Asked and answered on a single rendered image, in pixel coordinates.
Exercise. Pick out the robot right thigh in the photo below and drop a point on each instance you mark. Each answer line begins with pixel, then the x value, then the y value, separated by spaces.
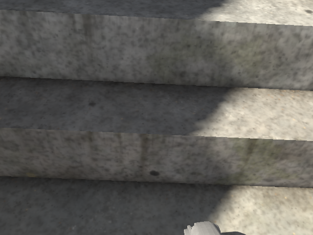
pixel 202 228

